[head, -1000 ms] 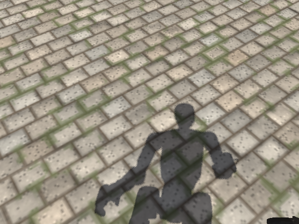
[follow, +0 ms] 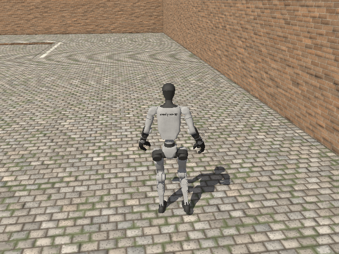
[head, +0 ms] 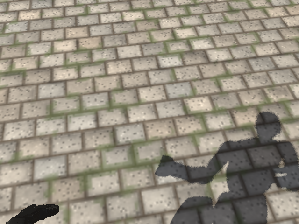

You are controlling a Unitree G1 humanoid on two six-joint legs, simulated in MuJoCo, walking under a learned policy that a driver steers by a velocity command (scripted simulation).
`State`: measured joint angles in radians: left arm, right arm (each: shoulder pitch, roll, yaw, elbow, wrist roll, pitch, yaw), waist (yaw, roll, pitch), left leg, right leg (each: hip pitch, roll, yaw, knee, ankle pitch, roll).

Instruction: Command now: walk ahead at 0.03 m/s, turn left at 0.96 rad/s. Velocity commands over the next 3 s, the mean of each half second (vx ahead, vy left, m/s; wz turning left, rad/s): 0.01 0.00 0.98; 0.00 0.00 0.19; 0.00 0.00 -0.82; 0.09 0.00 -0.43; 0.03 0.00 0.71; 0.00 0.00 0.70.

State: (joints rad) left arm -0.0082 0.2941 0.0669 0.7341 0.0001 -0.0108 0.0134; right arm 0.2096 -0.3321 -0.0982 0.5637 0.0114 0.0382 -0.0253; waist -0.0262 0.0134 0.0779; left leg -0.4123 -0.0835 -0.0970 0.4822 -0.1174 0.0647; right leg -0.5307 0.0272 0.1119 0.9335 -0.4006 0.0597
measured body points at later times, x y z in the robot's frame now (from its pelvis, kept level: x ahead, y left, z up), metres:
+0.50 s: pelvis +0.03 -0.05 +0.01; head +0.07 -0.03 +0.45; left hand +0.02 +0.27 -0.09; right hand +0.31 -0.22 -0.08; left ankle -0.03 +0.09 -0.68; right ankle +0.09 -0.16 -0.74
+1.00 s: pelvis +0.02 +0.00 +0.00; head +0.05 +0.01 +0.45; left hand -0.04 +0.30 -0.11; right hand +0.32 -0.10 -0.09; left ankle -0.04 +0.08 -0.74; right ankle +0.07 -0.11 -0.70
